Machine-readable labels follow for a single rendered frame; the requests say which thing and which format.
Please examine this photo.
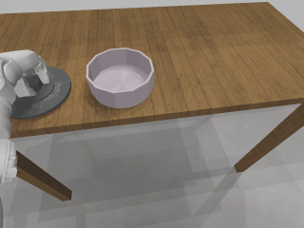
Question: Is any lid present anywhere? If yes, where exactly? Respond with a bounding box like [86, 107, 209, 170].
[10, 66, 71, 120]

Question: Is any robot left upper arm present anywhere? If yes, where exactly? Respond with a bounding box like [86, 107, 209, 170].
[0, 139, 18, 228]

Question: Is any robot left hand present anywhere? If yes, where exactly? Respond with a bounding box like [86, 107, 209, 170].
[0, 49, 50, 98]

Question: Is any table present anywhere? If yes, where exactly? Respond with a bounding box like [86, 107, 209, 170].
[0, 2, 304, 201]

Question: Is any knob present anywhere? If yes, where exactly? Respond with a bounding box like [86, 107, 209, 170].
[24, 74, 42, 91]

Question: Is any left robot forearm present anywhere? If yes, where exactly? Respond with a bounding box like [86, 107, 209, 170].
[0, 55, 23, 140]

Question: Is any pot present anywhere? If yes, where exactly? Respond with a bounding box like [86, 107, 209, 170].
[85, 47, 155, 108]

